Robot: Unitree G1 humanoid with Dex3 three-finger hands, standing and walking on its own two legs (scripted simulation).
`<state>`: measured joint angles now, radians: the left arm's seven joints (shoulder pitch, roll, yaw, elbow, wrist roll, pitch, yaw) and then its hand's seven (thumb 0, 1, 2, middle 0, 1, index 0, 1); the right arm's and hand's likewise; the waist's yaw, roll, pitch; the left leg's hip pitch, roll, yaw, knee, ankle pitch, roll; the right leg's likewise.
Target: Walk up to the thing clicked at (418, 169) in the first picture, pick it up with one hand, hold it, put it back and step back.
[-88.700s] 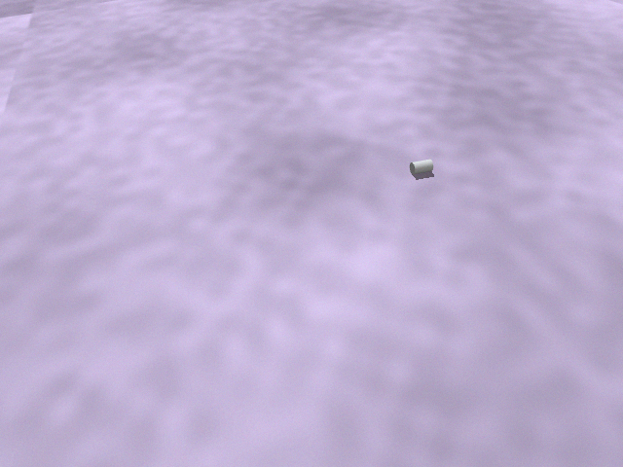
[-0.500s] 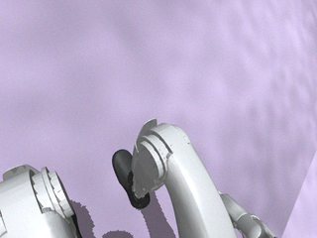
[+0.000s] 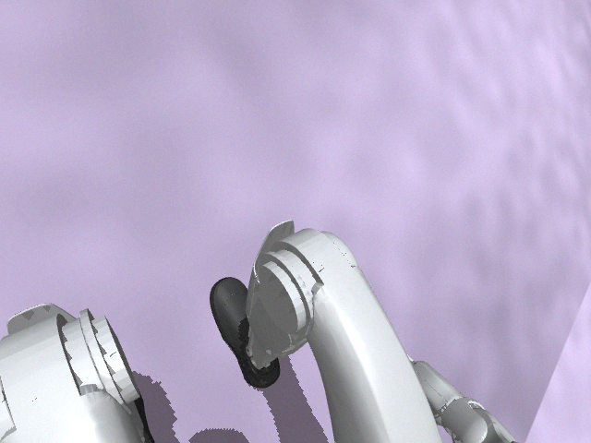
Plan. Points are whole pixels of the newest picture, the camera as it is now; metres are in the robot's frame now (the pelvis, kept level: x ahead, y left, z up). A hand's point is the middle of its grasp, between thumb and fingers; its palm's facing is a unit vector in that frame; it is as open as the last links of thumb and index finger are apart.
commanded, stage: withdraw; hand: left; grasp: from above
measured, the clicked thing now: out of the picture +0.47 +0.47 -0.29
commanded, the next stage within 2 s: go down in 1.00 s
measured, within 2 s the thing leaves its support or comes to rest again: neither
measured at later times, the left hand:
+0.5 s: hand out of the picture +0.45 +0.47 -0.10, palm faces -0.40 -0.12 -0.91, open 14.1 cm
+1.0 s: hand out of the picture +0.47 +0.46 -0.10, palm faces -0.37 -0.13 -0.92, open 14.1 cm
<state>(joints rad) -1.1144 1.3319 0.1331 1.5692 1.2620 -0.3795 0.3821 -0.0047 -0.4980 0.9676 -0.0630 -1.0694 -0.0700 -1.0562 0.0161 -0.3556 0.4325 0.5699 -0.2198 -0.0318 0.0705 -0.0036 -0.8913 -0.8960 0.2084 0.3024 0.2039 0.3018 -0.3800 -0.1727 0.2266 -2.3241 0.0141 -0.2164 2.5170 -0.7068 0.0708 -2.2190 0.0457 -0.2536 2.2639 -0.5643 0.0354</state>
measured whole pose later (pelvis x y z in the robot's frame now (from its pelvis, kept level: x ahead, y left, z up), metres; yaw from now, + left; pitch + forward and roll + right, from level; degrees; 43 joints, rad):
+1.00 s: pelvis +0.00 +0.00 +0.01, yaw +4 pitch +32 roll -15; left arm -1.18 1.27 0.16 1.36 1.27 -0.41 0.11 0.00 -0.51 0.99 -0.08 -1.02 -0.10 -1.00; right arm 0.10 -0.33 0.28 0.55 -0.15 0.12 0.06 0.00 -0.90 -0.90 0.21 0.30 0.20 0.30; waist -0.33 -0.06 0.10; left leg -2.34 -0.01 -0.15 2.43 -0.66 0.07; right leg -2.24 0.01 -0.20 2.23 -0.57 0.02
